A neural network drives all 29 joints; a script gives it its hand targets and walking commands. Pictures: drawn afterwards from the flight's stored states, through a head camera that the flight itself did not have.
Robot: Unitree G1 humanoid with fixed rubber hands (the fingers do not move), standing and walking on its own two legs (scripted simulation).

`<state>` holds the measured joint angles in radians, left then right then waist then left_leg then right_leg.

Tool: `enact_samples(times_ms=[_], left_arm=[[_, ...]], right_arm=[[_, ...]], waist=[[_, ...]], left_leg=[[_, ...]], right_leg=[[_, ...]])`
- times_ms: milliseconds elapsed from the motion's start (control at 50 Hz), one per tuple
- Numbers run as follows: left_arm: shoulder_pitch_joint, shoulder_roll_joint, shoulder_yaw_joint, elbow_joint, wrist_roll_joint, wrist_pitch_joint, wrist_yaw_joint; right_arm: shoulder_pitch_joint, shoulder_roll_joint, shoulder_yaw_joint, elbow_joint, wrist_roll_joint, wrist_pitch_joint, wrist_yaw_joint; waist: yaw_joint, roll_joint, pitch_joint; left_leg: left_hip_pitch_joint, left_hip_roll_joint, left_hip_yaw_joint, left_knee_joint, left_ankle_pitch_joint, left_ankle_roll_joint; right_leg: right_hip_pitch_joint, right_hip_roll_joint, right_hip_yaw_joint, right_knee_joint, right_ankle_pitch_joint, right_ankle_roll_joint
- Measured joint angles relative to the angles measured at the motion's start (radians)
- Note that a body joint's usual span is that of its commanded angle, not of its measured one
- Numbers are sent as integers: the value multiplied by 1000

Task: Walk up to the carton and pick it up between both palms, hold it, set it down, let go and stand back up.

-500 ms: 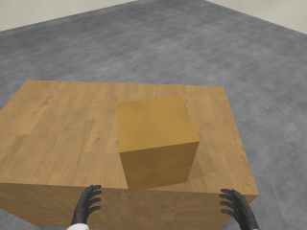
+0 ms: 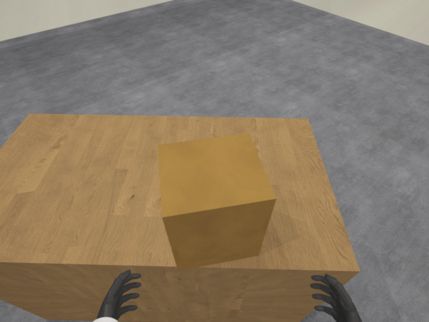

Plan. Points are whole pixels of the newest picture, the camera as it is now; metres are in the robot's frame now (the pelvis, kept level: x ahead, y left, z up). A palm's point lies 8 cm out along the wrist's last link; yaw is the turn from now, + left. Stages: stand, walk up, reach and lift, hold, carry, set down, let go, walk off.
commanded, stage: set down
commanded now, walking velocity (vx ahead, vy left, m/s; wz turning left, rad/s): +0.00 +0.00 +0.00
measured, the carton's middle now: (212, 204) +0.35 +0.05 -0.01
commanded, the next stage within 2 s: let go in 0.18 s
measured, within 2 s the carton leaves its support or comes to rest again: neither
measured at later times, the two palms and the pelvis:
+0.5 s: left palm (114, 307) +0.16 +0.22 -0.08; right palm out of the picture +0.15 -0.23 -0.08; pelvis +0.00 +0.00 +0.00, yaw +0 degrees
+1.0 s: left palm out of the picture +0.07 +0.27 -0.11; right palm out of the picture +0.07 -0.26 -0.11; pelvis -0.02 +0.01 -0.01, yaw +1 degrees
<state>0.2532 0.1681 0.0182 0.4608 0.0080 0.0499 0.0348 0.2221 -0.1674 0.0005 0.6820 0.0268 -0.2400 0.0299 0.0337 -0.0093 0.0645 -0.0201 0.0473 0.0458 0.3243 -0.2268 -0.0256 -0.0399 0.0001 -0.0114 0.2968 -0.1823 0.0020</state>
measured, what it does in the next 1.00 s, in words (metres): stands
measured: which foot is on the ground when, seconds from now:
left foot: down 0.00-1.00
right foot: down 0.00-1.00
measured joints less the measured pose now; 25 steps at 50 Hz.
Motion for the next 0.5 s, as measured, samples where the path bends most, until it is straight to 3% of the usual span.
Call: enact_samples(times_ms=[280,500], left_arm=[[-57,24,-10,46,-5,87,-34],[-89,21,-5,63,2,87,-38]], right_arm=[[-46,-2,-38,50,-52,37,-19],[-66,-18,-33,71,-49,26,-15]], waist=[[-18,9,18],[-28,12,19]], left_leg=[[-18,-1,-1,40,-17,2],[-12,3,0,48,-22,-1]], right_leg=[[-19,-2,0,42,-17,3],[-15,2,2,51,-22,0]])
